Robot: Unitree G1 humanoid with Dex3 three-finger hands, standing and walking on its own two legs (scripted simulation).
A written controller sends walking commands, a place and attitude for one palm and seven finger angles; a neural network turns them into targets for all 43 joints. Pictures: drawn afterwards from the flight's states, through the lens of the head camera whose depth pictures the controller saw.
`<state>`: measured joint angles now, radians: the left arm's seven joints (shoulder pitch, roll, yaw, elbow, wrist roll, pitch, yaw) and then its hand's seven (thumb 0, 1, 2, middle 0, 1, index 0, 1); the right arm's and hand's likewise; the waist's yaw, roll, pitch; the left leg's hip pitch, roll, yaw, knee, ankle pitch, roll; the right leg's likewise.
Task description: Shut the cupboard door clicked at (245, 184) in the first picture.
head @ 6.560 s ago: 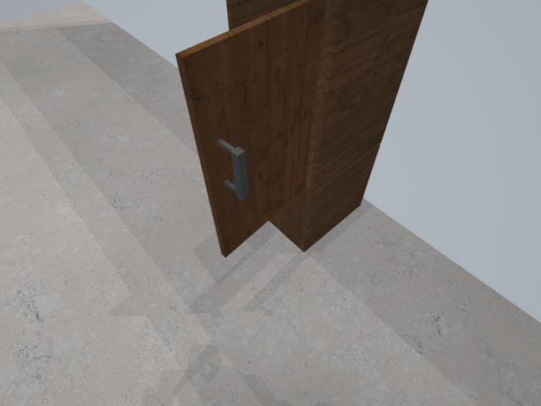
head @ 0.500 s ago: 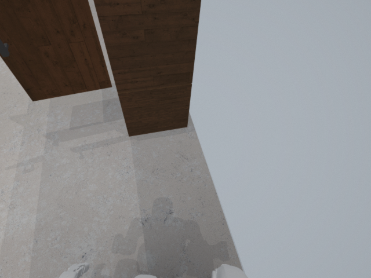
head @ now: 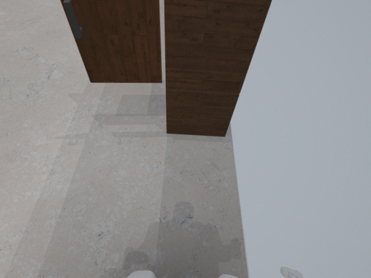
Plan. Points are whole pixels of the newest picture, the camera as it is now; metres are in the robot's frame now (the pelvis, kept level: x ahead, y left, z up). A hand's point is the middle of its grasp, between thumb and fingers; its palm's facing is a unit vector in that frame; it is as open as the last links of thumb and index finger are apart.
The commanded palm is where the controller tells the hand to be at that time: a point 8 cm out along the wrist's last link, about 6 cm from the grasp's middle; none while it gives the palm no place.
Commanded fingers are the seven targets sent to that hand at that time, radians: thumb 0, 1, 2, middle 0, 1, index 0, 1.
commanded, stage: turn to face it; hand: left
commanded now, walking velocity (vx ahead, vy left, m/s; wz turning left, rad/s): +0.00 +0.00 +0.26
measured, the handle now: (74, 17) +0.95 +0.49 +0.01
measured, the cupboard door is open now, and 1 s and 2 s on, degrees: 95 95 95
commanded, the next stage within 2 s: take the last steps up to it in 0.10 s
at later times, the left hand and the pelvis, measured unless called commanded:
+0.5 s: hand out of the picture -0.01 +0.18 -0.15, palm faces +0.26 -0.95 -0.19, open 7.4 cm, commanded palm none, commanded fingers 0.00 0.90 0.90 -0.20 -0.30 -0.20 -0.30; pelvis +0.03 +0.00 +0.02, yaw +11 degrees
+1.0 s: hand (90, 216) +0.26 +0.26 -0.14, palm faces +0.22 -0.95 -0.22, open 7.4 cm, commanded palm none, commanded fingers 0.00 0.90 0.90 -0.20 -0.30 -0.20 -0.30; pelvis +0.17 +0.05 +0.00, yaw +14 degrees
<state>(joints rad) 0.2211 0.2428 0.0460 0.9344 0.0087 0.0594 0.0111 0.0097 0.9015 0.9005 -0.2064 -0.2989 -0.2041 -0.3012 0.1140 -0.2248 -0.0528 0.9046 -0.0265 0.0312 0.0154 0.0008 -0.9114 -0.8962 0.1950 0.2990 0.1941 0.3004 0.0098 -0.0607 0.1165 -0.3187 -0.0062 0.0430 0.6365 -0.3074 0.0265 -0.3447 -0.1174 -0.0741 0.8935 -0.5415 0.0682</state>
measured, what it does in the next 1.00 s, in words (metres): walks ahead: right foot, then left foot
